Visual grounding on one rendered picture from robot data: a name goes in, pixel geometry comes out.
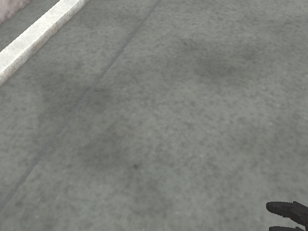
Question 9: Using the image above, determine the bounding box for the robot right hand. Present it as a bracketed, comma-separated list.
[266, 201, 308, 231]

